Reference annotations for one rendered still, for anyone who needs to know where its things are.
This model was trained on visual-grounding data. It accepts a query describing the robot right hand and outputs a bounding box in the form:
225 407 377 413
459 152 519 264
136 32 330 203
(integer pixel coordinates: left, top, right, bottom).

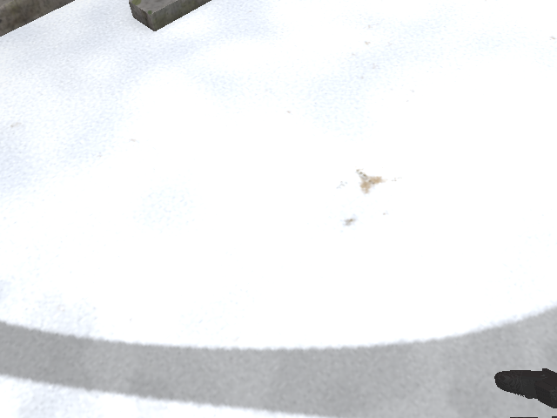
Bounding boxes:
494 368 557 418

